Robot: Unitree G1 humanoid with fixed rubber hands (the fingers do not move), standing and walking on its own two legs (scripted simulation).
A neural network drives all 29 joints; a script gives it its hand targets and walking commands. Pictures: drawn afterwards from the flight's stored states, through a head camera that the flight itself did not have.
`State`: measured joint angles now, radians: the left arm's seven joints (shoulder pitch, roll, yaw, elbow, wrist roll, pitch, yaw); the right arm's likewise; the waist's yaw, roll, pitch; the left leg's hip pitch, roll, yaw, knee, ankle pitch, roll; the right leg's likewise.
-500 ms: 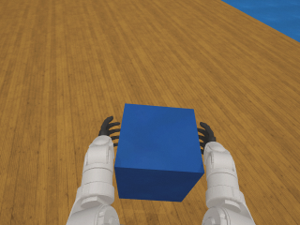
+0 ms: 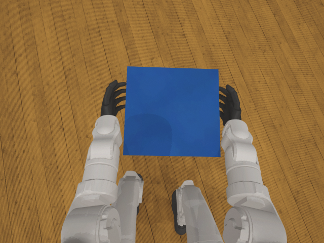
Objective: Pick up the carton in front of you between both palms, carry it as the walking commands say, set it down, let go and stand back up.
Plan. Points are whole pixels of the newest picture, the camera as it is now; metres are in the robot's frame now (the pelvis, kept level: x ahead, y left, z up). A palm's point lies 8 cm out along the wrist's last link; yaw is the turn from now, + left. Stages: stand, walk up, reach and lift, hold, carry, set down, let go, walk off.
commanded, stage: set down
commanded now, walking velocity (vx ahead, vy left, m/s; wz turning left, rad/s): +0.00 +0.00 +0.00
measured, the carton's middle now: (168, 119) +0.41 +0.00 -0.15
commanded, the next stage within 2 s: none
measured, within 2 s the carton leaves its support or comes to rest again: neither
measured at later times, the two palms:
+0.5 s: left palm (117, 112) +0.44 +0.16 -0.22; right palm (208, 117) +0.45 -0.14 -0.22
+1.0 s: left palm (124, 114) +0.48 +0.17 -0.38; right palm (197, 117) +0.49 -0.13 -0.37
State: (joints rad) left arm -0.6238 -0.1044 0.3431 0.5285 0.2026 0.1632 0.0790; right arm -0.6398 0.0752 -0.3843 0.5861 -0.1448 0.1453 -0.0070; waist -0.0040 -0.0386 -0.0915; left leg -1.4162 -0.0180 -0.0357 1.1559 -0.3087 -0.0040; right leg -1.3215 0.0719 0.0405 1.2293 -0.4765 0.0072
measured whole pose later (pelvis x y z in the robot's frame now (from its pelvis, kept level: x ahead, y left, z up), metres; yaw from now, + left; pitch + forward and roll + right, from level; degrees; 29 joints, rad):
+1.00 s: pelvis -0.04 +0.00 -0.23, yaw -3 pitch +45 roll -3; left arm -1.23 0.12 0.39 0.79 0.14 0.24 0.10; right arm -1.25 -0.12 -0.37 0.84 -0.07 0.22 -0.10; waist 0.03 -0.03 0.09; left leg -2.32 -0.02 -0.04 1.95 -0.42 -0.01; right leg -2.19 0.11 0.00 2.05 -0.65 0.04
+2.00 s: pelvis -0.05 +0.00 -0.28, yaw -3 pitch +37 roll -1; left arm -1.42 0.31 0.38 1.10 0.05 0.15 -0.01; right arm -1.40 -0.15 -0.32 0.99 -0.11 0.17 -0.03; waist 0.04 0.02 0.32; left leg -2.33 -0.01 -0.02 2.12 -0.44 -0.01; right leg -2.21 0.13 0.01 2.24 -0.68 0.04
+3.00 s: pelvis -0.03 +0.00 -0.19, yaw -2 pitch +45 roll -2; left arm -1.22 0.32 0.28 0.96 -0.06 0.11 0.06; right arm -1.23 -0.28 -0.20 0.93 0.09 0.14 -0.10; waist 0.03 -0.01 0.02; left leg -2.18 -0.02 -0.04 1.81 -0.43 -0.02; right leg -2.06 0.10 0.01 1.90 -0.63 0.02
